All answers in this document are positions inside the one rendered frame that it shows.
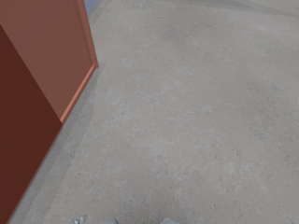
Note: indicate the left robot hand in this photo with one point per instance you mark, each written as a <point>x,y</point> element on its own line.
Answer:
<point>77,219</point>

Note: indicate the wardrobe door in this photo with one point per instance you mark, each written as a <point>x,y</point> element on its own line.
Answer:
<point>28,126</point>
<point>49,36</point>

